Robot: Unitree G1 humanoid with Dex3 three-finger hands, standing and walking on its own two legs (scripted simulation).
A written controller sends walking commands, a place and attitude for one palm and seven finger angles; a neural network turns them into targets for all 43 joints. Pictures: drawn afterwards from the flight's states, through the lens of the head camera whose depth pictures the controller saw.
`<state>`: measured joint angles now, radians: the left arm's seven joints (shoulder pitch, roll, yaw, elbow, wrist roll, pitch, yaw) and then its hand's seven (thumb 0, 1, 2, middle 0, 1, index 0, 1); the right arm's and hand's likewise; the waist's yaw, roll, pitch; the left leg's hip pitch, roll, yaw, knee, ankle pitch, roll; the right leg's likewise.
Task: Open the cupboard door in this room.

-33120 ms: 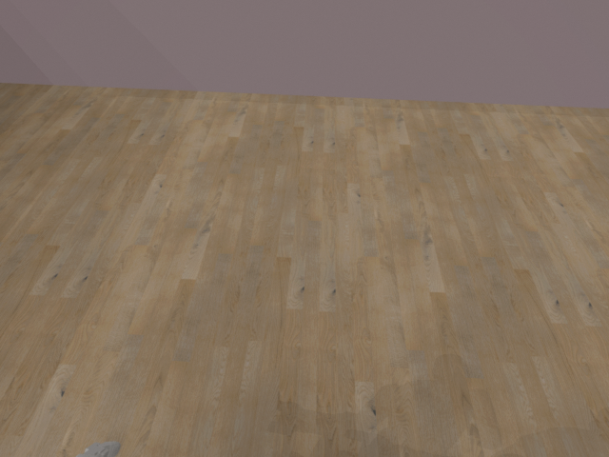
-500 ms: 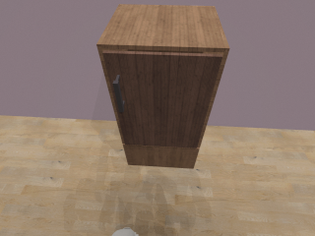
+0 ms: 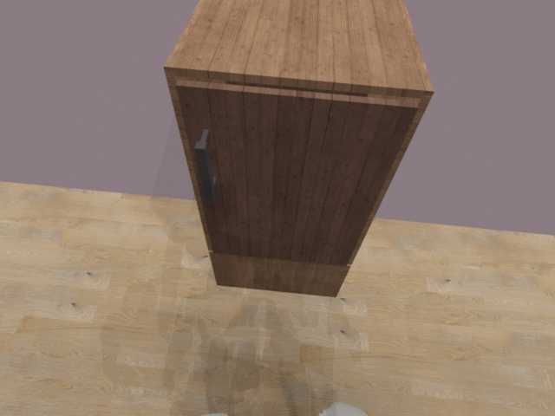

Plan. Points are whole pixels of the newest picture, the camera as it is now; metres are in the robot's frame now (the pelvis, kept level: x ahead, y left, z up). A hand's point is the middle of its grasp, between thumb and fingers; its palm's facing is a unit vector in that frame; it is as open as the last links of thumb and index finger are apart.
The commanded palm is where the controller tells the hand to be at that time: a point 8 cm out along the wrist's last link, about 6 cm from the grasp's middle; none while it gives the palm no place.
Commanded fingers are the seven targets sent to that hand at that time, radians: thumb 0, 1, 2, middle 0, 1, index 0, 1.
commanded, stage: come to a stop and stand still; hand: left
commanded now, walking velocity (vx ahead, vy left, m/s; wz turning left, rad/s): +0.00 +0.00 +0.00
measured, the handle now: (208, 166) +0.57 +0.19 -0.05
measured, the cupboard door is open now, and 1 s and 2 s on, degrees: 0 0 0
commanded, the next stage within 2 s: look again from close up in 1.16 s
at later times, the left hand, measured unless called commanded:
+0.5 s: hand out of the picture +0.07 +0.13 -0.16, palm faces +0.01 -0.97 -0.26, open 7.3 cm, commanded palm none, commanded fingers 0.00 0.90 0.90 -0.20 -0.30 -0.20 -0.30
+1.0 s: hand out of the picture +0.02 +0.11 -0.17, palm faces +0.07 -0.98 -0.19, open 7.4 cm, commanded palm none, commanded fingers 0.00 0.90 0.90 -0.20 -0.30 -0.20 -0.30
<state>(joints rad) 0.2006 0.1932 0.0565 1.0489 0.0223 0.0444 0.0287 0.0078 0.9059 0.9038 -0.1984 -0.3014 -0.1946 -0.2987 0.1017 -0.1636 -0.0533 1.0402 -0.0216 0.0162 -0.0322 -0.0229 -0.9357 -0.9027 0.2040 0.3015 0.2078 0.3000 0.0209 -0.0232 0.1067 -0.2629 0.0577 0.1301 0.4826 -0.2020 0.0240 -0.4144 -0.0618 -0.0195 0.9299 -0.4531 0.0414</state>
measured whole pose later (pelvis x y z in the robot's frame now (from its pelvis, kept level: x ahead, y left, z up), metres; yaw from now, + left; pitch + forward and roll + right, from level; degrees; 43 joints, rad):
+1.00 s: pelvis +0.03 -0.06 +0.00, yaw +1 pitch -1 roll +1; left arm 0.30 0.12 0.01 1.12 0.02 -0.01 0.02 0.01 0.91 0.90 -0.20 -0.30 -0.20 -0.30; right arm 0.27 -0.17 -0.01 1.09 -0.02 -0.01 -0.02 0.01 -0.92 -0.90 0.20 0.30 0.20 0.30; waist 0.01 0.02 0.03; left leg -0.21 0.09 0.06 0.48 -0.24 -0.07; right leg -0.20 -0.04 -0.04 0.55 -0.33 0.00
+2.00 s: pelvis +0.03 -0.04 -0.02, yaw +4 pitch +3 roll +0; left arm 0.43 0.16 0.06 0.24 -0.15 -0.17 0.05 0.04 0.89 0.88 -0.20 -0.34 -0.20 -0.33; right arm 0.29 -0.24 -0.04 0.86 0.03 -0.27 -0.08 0.02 -0.92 -0.90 0.20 0.30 0.20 0.30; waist -0.02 0.03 -0.03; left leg -0.38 0.06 0.01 0.63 -0.30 -0.05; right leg -0.33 -0.07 -0.07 0.66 -0.38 0.02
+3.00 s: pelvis -0.02 -0.02 -0.10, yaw +3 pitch +14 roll -3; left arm 0.21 0.33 0.32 0.14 -0.32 -0.34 -0.42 0.00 -0.28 0.40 -0.29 -1.06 -0.28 -1.06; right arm 0.25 -0.27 0.00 0.53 0.03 -0.24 -0.06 0.01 -0.90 -0.90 0.20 0.30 0.20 0.30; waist -0.02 0.01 -0.13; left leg -0.97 0.07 -0.03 1.20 -0.47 -0.01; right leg -0.87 -0.06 -0.06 1.14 -0.51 0.04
